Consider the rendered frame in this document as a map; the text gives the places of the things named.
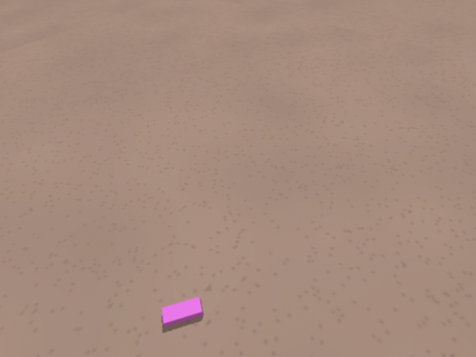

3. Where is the small box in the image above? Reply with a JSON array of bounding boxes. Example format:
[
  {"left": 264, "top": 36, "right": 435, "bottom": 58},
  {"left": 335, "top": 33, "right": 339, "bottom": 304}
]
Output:
[{"left": 162, "top": 297, "right": 204, "bottom": 327}]

